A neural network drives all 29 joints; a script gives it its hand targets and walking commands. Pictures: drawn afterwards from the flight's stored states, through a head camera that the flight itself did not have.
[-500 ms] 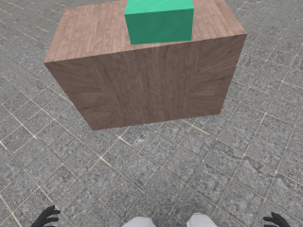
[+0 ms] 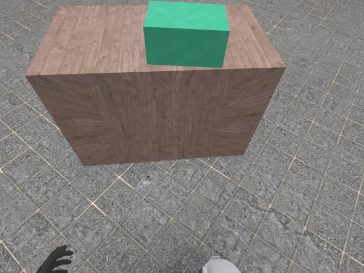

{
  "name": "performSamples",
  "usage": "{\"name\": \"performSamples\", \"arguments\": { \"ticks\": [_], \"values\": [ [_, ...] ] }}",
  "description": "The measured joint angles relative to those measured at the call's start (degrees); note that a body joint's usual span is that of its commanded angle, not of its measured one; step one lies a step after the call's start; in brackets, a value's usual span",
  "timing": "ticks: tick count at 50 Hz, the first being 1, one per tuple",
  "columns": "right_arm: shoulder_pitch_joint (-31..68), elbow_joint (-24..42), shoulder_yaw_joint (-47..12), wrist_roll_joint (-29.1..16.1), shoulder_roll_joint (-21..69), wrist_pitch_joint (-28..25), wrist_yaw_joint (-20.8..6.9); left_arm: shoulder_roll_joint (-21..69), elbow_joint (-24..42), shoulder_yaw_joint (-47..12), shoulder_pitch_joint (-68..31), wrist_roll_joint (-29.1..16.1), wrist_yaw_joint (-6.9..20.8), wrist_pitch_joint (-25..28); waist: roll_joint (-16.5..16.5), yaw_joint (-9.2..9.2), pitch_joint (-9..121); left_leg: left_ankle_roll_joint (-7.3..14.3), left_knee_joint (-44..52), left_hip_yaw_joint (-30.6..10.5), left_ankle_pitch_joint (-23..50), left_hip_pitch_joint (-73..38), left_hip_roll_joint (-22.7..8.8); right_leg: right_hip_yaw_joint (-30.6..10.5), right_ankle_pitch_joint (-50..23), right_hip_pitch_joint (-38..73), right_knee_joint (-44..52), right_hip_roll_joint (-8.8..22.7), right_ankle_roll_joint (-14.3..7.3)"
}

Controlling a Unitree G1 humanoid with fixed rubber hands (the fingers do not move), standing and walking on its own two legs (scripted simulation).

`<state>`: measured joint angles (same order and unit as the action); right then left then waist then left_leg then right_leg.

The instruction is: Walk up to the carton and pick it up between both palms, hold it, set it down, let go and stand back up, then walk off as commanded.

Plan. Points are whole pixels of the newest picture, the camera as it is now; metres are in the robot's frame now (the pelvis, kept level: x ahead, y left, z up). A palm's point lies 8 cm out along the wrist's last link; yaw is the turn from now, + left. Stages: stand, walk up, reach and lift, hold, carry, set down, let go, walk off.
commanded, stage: walk off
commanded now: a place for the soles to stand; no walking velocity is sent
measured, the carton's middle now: (185, 34) +0.95 +0.04 +0.00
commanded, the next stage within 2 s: stand in 0.66 s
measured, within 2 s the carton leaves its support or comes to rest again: neither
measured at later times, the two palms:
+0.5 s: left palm (48, 265) +0.14 +0.30 -0.09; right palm out of the picture +0.07 -0.33 -0.08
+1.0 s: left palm (46, 271) +0.12 +0.29 -0.05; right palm out of the picture +0.06 -0.33 -0.10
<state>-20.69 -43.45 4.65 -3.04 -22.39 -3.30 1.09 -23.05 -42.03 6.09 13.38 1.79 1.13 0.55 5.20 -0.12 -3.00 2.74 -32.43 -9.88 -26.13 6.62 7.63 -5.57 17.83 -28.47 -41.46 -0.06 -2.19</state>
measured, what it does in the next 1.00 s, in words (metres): steps on the spot: right foot, then left foot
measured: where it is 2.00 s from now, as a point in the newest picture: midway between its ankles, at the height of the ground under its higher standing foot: outside the picture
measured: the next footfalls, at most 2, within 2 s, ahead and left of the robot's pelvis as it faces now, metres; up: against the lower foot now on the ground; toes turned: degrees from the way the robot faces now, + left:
right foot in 0.02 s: +0.13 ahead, -0.12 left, +0.00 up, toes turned +4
left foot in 0.42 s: +0.08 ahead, +0.12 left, +0.00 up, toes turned -10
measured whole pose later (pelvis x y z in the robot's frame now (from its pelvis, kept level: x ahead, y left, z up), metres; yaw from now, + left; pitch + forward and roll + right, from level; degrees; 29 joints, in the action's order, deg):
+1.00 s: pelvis +0.00 -0.02 +0.01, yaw +0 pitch -4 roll +0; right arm -18.5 -44.8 4.6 -3.0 -21.8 -2.0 1.0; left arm -20.4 -42.2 6.1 10.9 0.6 -0.1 1.3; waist -3.5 -0.2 -5.4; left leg -2.0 -35.4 -9.9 -15.9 15.6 2.0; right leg -3.3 18.8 -13.2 -36.0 -3.6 -1.9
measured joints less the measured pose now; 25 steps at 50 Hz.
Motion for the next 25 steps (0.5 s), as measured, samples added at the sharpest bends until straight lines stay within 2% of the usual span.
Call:
{"name": "performSamples", "arguments": {
  "ticks": [2, 4, 6, 9, 15, 17, 21, 23, 25],
  "values": [
    [0.1, 0.0, 0.0, 0.0, 0.0, 0.0, 0.2, 0.4, 0.0, 0.0, 0.0, 0.0, -0.1, 0.6, -1.4, -0.01, -0.6, -0.2, -1.2, 0.0, -0.3, 0.0, -0.4, 0.3, -5.6, 1.5, 3.0, -0.3, 0.5],
    [0.2, -0.1, 0.0, 0.0, 0.0, 0.0, 0.2, 1.1, 0.0, 0.0, 0.1, 0.0, -0.4, 1.4, -3.4, -0.11, -1.6, -0.2, -9.5, 0.1, 1.8, 2.6, -0.5, 1.1, -5.5, 3.4, 3.6, -0.8, 1.2],
    [0.2, 0.0, 0.0, 0.0, 0.0, 0.1, 0.2, 1.0, 0.0, 0.0, 1.1, -0.2, -0.7, 1.8, -4.1, -0.16, -1.6, -0.2, -18.9, 0.5, -0.3, 5.9, -0.4, 1.3, -4.2, 5.5, 4.1, -0.6, 1.1],
    [0.2, 0.0, 0.0, 0.0, 0.0, 0.2, 0.2, 0.5, 0.0, 0.0, 1.8, -0.2, -1.0, 1.8, -4.1, -0.1, -1.6, -0.2, -25.0, 0.5, -2.0, 9.5, -0.4, 1.3, -3.1, 8.3, 4.3, 0.5, 0.6],
    [0.2, 0.0, 0.0, 0.0, 0.0, 0.6, 0.2, 0.6, 0.0, 0.0, 1.6, -0.2, -0.9, 1.5, -4.7, -0.05, -1.9, -0.2, -23.1, 0.5, -2.2, 13.6, -1.5, 1.4, -2.5, 10.7, 4.3, 1.0, 0.6],
    [0.2, 0.0, 0.0, 0.0, -0.1, 0.8, 0.2, 0.7, 0.0, 0.0, 1.2, -0.2, -0.8, 0.9, -4.7, -0.02, -1.9, -0.2, -18.5, 0.4, -1.7, 13.2, -1.7, 1.4, -2.5, 10.7, 4.3, 0.6, 0.6],
    [0.2, -1.0, 0.0, 0.0, -0.1, 0.8, 0.2, 0.7, 0.0, 0.0, -0.4, -0.6, -0.6, -0.4, -4.7, 0.01, -1.9, -0.2, -6.1, 0.4, 5.4, 10.1, -1.8, 1.6, -1.7, 8.8, 1.7, -0.9, 1.4],
    [0.2, -1.4, 0.0, 0.0, 0.4, 0.9, 0.2, 0.6, -0.1, 0.0, -1.6, -1.0, -0.6, -1.2, -3.3, -0.07, -2.6, -1.8, -5.4, 0.5, 9.6, 10.0, -1.6, 1.4, 0.0, 8.2, -0.6, -0.8, 1.6],
    [0.2, -1.5, 0.0, 0.0, 0.5, 1.0, 0.2, 0.5, -0.1, 0.0, -2.0, -1.3, -0.8, -1.4, -1.8, -0.04, -2.6, -3.0, -5.4, 0.5, 9.9, 10.0, -1.7, 1.5, 6.4, 7.6, -4.1, -1.0, 1.5]
  ]
}}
